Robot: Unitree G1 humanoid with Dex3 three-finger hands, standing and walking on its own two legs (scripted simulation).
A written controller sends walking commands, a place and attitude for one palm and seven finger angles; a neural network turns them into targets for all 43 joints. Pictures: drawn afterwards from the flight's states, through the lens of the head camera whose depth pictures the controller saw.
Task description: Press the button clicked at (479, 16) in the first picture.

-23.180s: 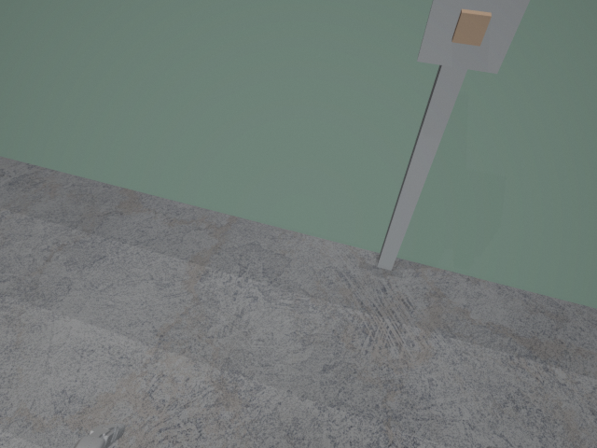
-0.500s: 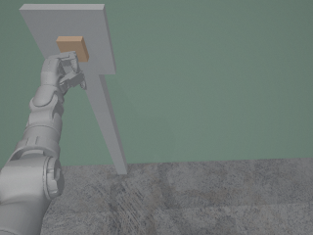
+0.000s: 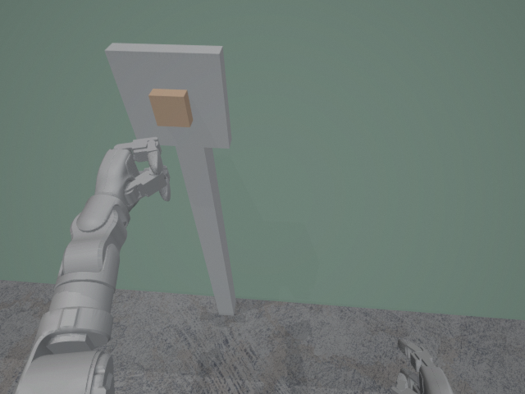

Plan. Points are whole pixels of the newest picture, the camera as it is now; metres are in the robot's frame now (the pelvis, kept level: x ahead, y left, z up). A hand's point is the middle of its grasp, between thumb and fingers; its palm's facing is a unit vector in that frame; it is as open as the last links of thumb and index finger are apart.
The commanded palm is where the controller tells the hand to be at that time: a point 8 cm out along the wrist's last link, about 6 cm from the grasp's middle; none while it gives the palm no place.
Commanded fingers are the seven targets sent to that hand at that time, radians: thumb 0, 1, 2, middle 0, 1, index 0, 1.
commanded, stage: pull the fist back off the button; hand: left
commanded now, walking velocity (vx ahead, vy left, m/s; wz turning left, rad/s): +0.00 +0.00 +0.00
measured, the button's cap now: (172, 107) +0.52 +0.19 +0.19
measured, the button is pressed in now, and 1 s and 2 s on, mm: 0 0 0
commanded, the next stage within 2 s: draw the hand back to the body in 0.08 s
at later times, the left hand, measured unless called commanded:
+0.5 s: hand (139, 207) +0.32 +0.20 +0.15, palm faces +0.03 -1.00 -0.01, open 3.1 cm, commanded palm +0.29 +0.24 +0.16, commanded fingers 0.00 0.90 0.90 -1.30 -1.50 -1.30 -1.50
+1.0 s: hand (80, 267) +0.22 +0.23 +0.16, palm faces +0.34 -0.91 -0.25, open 3.1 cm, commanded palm +0.18 +0.27 +0.17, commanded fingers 0.00 0.90 0.90 -1.30 -1.50 -1.30 -1.50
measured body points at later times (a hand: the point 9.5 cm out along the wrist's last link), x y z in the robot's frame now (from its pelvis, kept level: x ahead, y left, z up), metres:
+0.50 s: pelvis -0.01 +0.00 +0.00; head -0.03 -0.02 +0.45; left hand +0.32 +0.25 +0.15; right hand +0.13 -0.25 -0.09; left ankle +0.00 +0.11 -0.73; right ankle -0.02 -0.10 -0.73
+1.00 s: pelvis -0.02 +0.00 +0.01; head -0.04 -0.01 +0.46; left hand +0.20 +0.27 +0.18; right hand +0.17 -0.21 -0.07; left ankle +0.00 +0.11 -0.73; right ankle -0.02 -0.10 -0.73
